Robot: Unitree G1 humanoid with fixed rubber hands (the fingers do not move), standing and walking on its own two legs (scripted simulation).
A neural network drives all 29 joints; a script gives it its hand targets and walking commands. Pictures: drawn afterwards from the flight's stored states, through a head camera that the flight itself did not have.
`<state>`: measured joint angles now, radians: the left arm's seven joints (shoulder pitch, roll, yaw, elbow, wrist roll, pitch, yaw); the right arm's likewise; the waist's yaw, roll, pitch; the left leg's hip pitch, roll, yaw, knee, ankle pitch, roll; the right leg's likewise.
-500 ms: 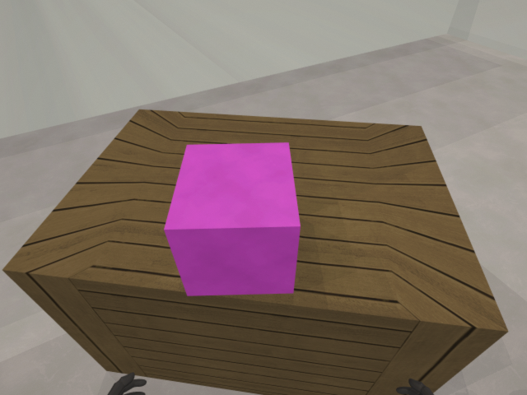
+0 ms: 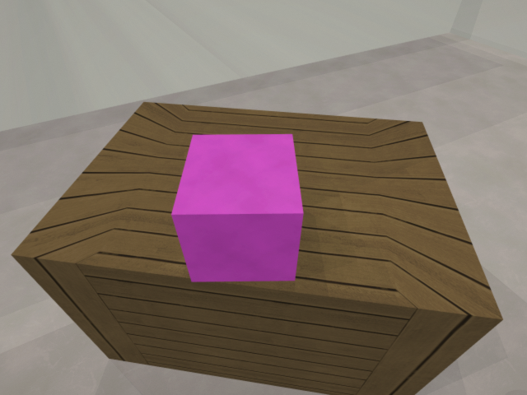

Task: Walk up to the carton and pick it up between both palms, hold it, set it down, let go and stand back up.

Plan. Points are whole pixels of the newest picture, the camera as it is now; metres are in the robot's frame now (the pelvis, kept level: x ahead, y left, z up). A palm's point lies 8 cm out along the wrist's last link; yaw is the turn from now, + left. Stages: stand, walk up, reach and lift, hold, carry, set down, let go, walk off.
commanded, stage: stand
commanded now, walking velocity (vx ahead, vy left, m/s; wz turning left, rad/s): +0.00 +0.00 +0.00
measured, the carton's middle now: (242, 206) +0.50 +0.05 -0.01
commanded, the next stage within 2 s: none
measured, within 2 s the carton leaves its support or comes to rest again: neither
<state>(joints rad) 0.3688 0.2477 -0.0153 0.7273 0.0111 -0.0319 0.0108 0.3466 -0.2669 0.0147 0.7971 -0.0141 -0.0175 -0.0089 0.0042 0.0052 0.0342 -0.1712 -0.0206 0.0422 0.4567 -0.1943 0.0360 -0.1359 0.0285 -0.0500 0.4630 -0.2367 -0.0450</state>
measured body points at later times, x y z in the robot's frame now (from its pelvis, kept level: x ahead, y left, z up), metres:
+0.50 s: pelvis -0.01 +0.00 +0.00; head -0.02 +0.00 +0.45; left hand +0.05 +0.26 -0.13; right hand +0.03 -0.26 -0.13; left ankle +0.04 +0.10 -0.74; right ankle +0.02 -0.09 -0.74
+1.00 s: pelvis +0.00 -0.01 +0.00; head -0.01 -0.01 +0.45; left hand +0.06 +0.25 -0.13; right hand +0.05 -0.26 -0.14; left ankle +0.04 +0.10 -0.74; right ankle +0.02 -0.09 -0.74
